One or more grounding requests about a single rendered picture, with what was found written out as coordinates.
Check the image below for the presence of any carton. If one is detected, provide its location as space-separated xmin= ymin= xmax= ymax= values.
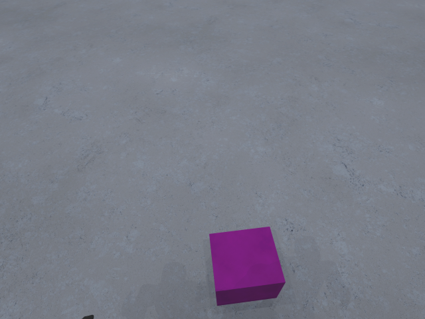
xmin=209 ymin=227 xmax=286 ymax=306

